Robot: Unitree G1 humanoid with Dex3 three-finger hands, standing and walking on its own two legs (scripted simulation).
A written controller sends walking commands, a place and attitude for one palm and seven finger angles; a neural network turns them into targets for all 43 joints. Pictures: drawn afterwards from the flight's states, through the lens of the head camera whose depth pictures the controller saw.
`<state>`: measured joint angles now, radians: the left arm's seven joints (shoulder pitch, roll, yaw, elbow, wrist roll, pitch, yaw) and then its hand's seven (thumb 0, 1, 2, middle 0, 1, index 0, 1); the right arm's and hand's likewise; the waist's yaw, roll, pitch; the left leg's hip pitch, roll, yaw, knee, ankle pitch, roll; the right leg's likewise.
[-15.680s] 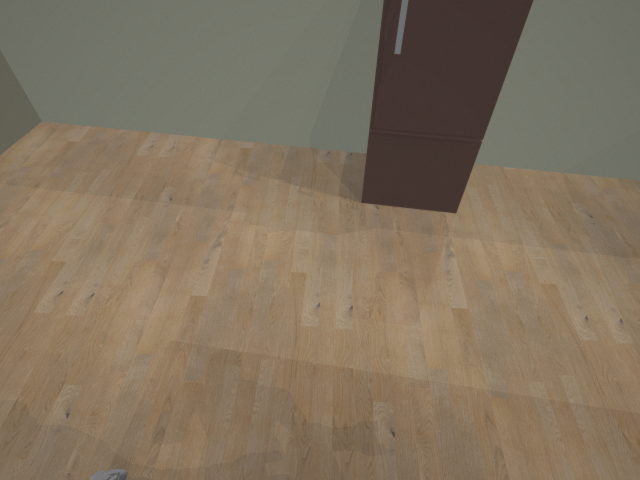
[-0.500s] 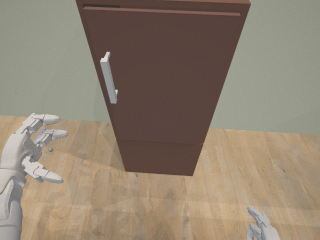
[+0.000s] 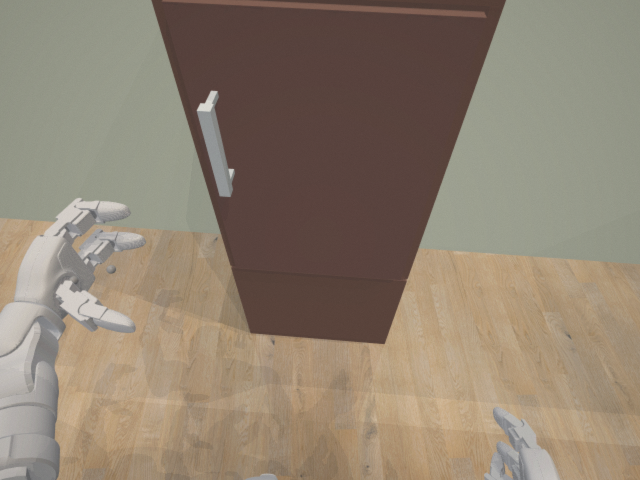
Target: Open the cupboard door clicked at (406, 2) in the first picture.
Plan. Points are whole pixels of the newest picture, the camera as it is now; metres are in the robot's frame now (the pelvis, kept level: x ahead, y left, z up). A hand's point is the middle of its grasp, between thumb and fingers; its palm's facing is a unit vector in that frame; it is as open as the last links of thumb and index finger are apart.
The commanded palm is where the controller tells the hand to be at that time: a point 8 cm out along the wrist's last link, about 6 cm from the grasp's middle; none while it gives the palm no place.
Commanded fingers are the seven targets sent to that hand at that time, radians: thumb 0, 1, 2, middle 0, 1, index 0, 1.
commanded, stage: move the hooked fingers beside the handle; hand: left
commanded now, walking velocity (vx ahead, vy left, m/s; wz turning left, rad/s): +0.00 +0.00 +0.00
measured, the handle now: (219, 147) +0.58 +0.20 +0.07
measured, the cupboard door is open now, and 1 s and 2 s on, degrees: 0 0 0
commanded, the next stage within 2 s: none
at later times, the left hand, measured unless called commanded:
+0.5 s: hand (141, 222) +0.40 +0.26 +0.09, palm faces -0.03 -1.00 +0.01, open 14.0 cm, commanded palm +0.38 +0.31 +0.09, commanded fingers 0.00 -0.50 0.30 -0.30 -1.20 -0.30 -1.20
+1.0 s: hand (162, 186) +0.47 +0.26 +0.09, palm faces -0.03 -1.00 +0.00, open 14.0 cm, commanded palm +0.46 +0.31 +0.08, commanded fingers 0.00 -0.50 0.30 -0.30 -1.20 -0.30 -1.20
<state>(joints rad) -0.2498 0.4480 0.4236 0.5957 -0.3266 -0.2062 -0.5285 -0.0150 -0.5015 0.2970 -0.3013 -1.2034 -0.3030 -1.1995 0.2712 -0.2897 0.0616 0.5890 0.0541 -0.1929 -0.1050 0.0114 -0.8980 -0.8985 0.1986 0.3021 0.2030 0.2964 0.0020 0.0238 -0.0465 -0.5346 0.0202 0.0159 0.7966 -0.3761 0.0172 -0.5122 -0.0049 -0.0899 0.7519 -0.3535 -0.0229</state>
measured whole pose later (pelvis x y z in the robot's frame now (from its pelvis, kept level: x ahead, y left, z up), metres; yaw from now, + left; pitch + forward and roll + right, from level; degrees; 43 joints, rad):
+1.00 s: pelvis +0.00 +0.01 -0.02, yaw -2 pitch +16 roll -2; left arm -0.82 0.63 0.46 1.18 -0.16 -0.31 -0.47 -0.01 -0.50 0.30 -0.30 -1.20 -0.30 -1.20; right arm 0.37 -0.30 0.06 0.62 0.03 -0.01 -0.06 0.01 -0.90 -0.90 0.20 0.30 0.20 0.30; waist -0.12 0.01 -0.07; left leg -0.77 0.03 0.03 0.91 -0.41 0.03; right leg -0.74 0.01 -0.07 0.84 -0.37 -0.01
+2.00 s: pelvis +0.02 +0.02 -0.02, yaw -3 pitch +20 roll -4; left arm -0.89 0.67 0.48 1.20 -0.12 -0.31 -0.43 -0.01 -0.50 0.30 -0.30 -1.20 -0.30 -1.20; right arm 0.38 -0.29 0.06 0.58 0.01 0.10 -0.03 0.00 -0.90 -0.90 0.20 0.30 0.20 0.30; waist -0.15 0.02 -0.09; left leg -0.83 0.05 0.03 0.94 -0.46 0.04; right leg -0.78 0.02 -0.07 0.83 -0.39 0.00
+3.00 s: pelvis +0.02 +0.02 -0.02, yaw -3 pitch +20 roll -3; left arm -0.92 0.56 0.42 1.18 -0.11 -0.32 -0.31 -0.01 -0.50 0.30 -0.30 -1.20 -0.31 -1.21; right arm 0.41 -0.28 0.05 0.61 0.00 0.08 -0.01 0.00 -0.90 -0.90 0.20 0.30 0.20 0.30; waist -0.16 0.03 -0.10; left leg -0.84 0.04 0.03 0.95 -0.45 0.04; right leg -0.81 0.02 -0.07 0.85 -0.39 0.00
